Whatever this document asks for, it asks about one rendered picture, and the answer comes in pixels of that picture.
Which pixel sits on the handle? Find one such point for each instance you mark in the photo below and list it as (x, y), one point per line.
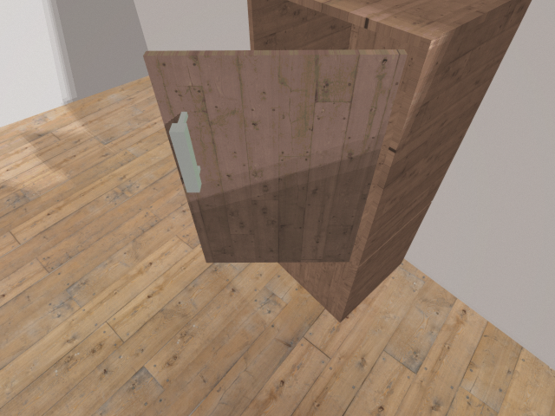
(183, 148)

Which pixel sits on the cupboard door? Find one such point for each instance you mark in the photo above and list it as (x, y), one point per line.
(287, 142)

